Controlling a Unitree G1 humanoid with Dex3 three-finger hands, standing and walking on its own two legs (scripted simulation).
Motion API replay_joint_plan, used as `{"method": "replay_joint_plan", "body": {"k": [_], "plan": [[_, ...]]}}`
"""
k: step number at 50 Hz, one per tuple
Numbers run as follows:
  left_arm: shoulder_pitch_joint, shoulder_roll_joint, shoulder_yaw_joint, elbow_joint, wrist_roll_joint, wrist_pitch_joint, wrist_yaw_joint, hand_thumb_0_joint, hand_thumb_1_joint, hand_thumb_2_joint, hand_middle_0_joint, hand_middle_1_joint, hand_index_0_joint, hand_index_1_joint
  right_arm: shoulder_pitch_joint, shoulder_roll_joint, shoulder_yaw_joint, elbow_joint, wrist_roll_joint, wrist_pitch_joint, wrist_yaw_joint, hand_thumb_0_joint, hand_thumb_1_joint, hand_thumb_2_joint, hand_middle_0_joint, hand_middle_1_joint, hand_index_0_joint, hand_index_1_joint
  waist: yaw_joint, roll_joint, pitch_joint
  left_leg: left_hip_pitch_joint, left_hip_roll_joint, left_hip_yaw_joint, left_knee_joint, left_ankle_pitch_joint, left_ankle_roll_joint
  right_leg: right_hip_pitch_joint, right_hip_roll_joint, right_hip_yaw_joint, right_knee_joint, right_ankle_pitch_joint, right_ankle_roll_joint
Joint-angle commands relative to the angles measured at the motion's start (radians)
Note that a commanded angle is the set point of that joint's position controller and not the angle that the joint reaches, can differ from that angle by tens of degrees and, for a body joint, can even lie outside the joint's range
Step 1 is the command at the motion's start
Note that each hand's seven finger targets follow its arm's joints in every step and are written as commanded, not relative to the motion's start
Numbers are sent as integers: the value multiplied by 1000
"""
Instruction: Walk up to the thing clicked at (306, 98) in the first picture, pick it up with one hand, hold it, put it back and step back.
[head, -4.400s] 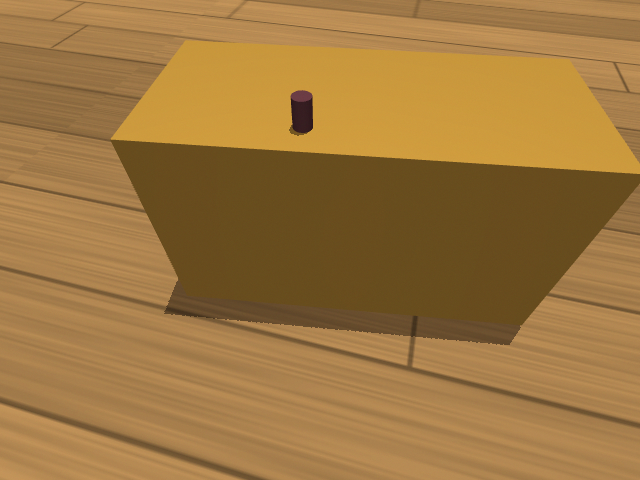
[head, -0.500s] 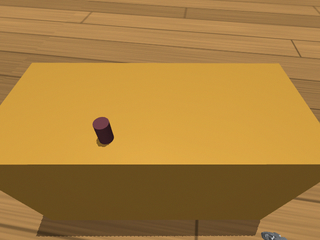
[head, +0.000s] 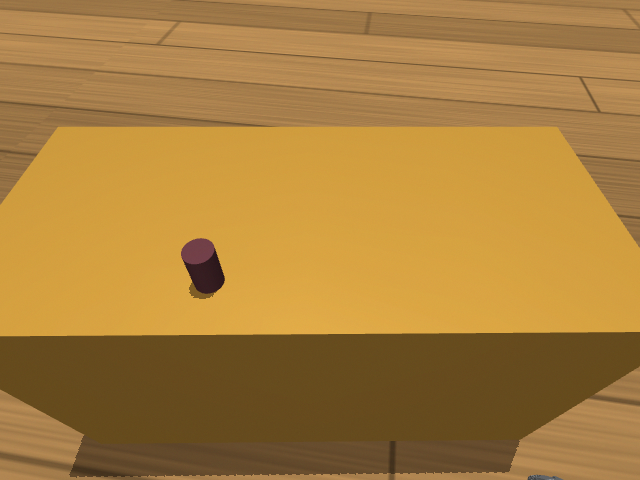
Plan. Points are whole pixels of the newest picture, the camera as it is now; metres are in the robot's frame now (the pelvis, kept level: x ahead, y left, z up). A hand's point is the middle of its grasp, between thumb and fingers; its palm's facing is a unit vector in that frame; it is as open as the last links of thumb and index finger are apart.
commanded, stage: stand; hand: left
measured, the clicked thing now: (204, 266) +0.43 +0.20 -0.04
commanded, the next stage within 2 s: rise first in 1.50 s
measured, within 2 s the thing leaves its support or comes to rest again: neither
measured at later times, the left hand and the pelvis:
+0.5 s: hand out of the picture +0.06 +0.26 -0.16, palm faces -0.02 -0.94 -0.34, open 7.4 cm; pelvis +0.00 +0.00 +0.00, yaw +0 degrees
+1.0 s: hand out of the picture +0.07 +0.26 -0.16, palm faces -0.02 -0.94 -0.34, open 7.4 cm; pelvis +0.01 +0.01 +0.00, yaw +0 degrees
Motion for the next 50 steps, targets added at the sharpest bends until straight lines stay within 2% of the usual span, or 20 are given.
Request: {"method": "replay_joint_plan", "body": {"k": [1,5,8,13,16,18,20,22,24,29,32,41,46,47,50], "plan": [[-24,209,36,-62,4,-22,13,0,900,900,-200,-300,-200,-300,-55,-221,-41,-60,-2,-19,-15,0,-900,-900,200,300,200,300,3,5,-91,76,112,-88,-34,177,34,-29,-101,68,-59,139,-42],[-30,211,37,-62,4,-21,15,0,900,900,-200,-300,-200,-300,-52,-216,-40,-59,-1,-18,-16,0,-900,-900,200,300,200,300,0,14,-77,64,112,-88,-40,170,32,-23,-102,65,-57,135,-42],[-33,213,38,-62,3,-18,13,0,900,900,-200,-300,-200,-300,-51,-213,-39,-59,-2,-17,-15,0,-900,-900,200,300,200,300,-1,8,-57,49,109,-91,-57,112,31,-32,-99,67,-67,85,-46],[-27,211,38,-65,6,-21,14,0,900,900,-200,-300,-200,-300,-50,-216,-41,-63,-2,-19,-14,0,-900,-900,200,300,200,300,1,11,-75,63,111,-88,-44,157,35,-27,-102,65,-64,119,-44],[-17,203,36,-62,4,-20,13,0,900,900,-200,-300,-200,-301,-53,-222,-43,-60,-1,-16,-15,0,-900,-900,200,300,200,300,1,17,-47,54,102,-88,-54,87,32,-48,-98,68,-80,75,-45],[-19,211,38,-65,5,-20,12,0,900,900,-200,-300,-200,-301,-49,-219,-43,-62,-1,-16,-14,0,-900,-900,200,300,200,300,-3,8,-46,53,104,-92,-58,84,32,-54,-96,66,-76,59,-47],[-21,211,36,-71,4,-24,13,0,900,900,-200,-300,-200,-301,-52,-218,-43,-63,-1,-16,-13,0,-900,-900,200,300,200,300,-2,9,-73,75,109,-88,-40,133,36,-43,-101,70,-71,104,-45],[-23,211,36,-69,4,-23,13,0,900,900,-200,-300,-200,-301,-47,-215,-42,-61,-1,-16,-13,0,-900,-900,200,300,200,300,-4,10,-70,66,108,-90,-41,135,34,-34,-101,69,-70,106,-45],[-11,211,37,-67,4,-21,13,0,900,900,-200,-300,-200,-301,-47,-217,-42,-61,-1,-14,-14,0,-900,-900,200,300,200,300,-2,16,-52,54,101,-88,-51,92,32,-45,-98,69,-79,79,-45],[-3,214,37,-68,4,-24,14,0,900,900,-200,-300,-200,-301,-45,-219,-43,-62,0,-16,-12,0,-900,-900,200,300,200,300,-1,5,-69,80,108,-92,-41,143,35,-40,-99,67,-71,110,-43],[-11,212,37,-70,3,-20,14,0,900,900,-200,-300,-200,-301,-44,-218,-41,-61,-1,-14,-14,0,-900,-900,200,300,200,300,-3,19,-53,54,104,-93,-51,105,33,-42,-98,66,-72,78,-45],[-2,207,37,-71,5,-18,12,0,900,900,-200,-300,-200,-301,-41,-224,-42,-64,-1,-19,-16,0,-900,-900,200,300,200,300,3,23,-76,63,108,-94,-45,150,38,-18,-103,66,-62,113,-45],[3,206,36,-69,5,-16,13,0,900,900,-200,-300,-200,-301,-39,-223,-41,-63,1,-17,-16,0,-900,-900,200,300,200,300,2,13,-59,58,105,-98,-50,120,38,-30,-99,58,-69,92,-44],[2,210,37,-72,6,-19,14,0,900,900,-200,-300,-200,-301,-39,-220,-42,-67,-2,-18,-16,0,-900,-900,200,300,200,300,2,11,-77,70,108,-96,-40,166,40,-18,-104,60,-64,123,-43],[-1,208,37,-73,4,-17,15,0,900,900,-200,-300,-200,-301,-46,-221,-43,-68,-2,-17,-16,0,-900,-900,200,300,200,300,3,11,-71,74,109,-94,-37,172,39,-28,-102,57,-61,119,-43]]}}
